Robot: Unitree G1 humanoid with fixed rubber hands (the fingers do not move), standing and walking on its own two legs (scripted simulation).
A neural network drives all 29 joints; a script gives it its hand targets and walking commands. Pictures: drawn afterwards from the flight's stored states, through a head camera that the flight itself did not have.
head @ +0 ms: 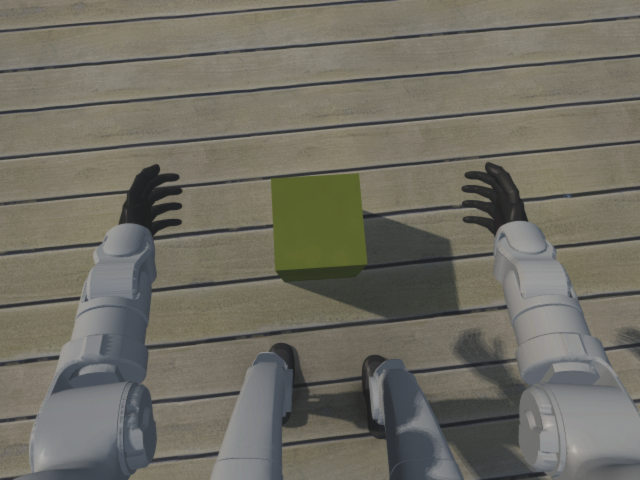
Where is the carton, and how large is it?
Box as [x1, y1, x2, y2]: [271, 173, 366, 281]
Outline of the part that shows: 358,173 271,178 275,270 284,281 355,276 366,265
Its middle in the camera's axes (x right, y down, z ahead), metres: -0.01 -0.03 +0.98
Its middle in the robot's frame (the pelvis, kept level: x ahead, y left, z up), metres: +0.50 +0.03 -0.57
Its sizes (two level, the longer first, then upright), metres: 0.210 0.200 0.250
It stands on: the floor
